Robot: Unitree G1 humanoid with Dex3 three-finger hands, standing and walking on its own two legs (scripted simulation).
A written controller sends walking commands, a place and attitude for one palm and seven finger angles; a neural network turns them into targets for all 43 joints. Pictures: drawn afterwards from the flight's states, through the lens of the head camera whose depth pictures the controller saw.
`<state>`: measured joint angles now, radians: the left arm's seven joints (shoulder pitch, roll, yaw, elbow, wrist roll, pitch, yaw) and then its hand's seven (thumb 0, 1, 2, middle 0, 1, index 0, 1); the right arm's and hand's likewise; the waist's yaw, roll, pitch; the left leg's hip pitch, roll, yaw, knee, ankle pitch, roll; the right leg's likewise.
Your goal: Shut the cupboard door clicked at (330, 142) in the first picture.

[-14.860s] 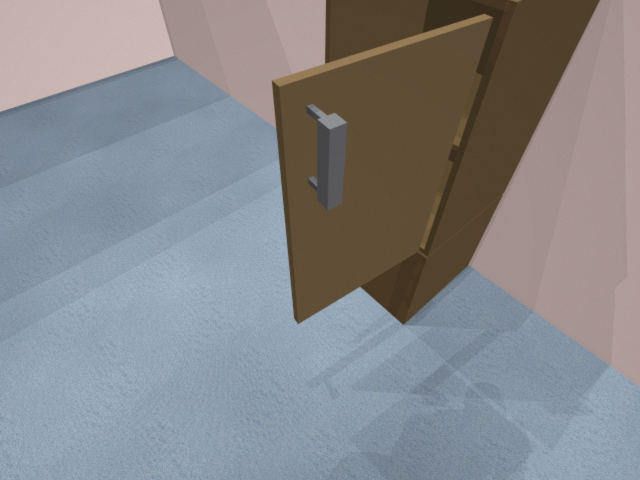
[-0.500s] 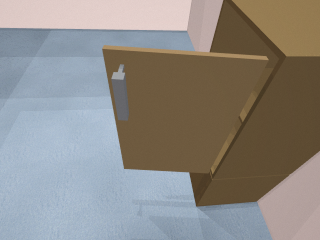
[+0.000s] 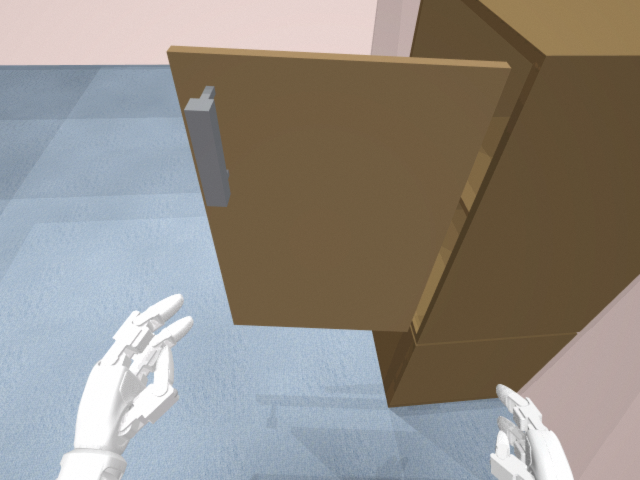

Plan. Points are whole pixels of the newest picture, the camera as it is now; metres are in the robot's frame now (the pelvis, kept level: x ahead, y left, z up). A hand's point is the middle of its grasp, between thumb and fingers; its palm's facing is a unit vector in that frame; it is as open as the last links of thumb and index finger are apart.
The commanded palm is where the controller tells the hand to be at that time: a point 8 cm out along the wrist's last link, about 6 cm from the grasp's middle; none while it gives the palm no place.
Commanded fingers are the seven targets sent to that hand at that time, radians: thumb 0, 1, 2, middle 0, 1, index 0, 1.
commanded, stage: raise the hand and make a fist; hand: left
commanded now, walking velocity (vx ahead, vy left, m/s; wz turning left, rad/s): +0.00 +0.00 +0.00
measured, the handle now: (214, 147) +0.47 +0.15 +0.19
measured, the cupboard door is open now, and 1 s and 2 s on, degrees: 83 83 83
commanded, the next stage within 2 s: bring the fist close to the handle in 1.60 s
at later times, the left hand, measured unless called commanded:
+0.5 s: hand (146, 361) +0.23 +0.19 +0.09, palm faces +0.01 -1.00 -0.05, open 4.2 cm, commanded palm +0.19 +0.24 +0.10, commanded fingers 0.00 0.90 0.90 -0.95 -1.12 -0.95 -1.12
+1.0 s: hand (107, 305) +0.25 +0.21 +0.16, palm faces +0.02 -1.00 -0.07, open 3.0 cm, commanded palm +0.22 +0.26 +0.17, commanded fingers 0.00 0.90 0.90 -1.30 -1.50 -1.30 -1.50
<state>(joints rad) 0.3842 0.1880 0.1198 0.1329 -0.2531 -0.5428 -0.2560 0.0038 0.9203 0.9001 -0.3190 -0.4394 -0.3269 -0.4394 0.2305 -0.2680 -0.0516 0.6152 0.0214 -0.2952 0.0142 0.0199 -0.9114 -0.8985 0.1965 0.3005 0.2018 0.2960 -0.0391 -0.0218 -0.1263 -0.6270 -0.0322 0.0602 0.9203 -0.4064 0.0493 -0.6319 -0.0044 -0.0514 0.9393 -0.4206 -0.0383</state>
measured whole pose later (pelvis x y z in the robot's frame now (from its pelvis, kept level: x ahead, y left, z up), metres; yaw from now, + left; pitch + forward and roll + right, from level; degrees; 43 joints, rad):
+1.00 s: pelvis +0.04 +0.02 +0.03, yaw +2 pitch +1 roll -2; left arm 0.35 0.28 0.19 -0.30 -0.29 -0.02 -0.23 0.01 0.90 0.90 -1.22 -1.42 -1.23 -1.42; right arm 0.24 -0.22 0.07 0.55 0.05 -0.26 -0.07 0.02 -0.90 -0.90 0.20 0.30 0.20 0.30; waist 0.05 0.04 -0.07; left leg -0.34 -0.04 0.02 0.69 -0.37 0.07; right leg -0.30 0.00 -0.08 0.64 -0.35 -0.01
